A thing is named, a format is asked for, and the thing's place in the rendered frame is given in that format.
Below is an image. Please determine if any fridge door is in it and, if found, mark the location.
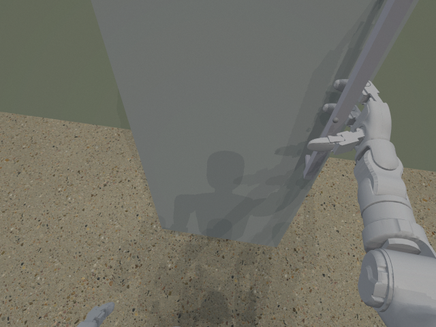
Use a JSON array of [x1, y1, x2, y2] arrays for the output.
[[91, 0, 419, 247]]

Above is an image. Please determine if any robot right hand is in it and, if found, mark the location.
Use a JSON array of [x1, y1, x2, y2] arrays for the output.
[[307, 79, 392, 155]]

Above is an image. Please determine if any right robot upper arm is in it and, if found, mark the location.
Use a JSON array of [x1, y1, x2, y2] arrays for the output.
[[358, 248, 436, 327]]

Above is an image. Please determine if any robot left hand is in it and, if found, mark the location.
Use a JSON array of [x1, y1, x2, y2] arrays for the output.
[[77, 302, 114, 327]]

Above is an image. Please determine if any right robot forearm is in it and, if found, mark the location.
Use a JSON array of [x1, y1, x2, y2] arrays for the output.
[[354, 139, 436, 259]]

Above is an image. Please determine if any handle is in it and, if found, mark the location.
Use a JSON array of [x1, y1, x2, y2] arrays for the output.
[[303, 0, 413, 180]]

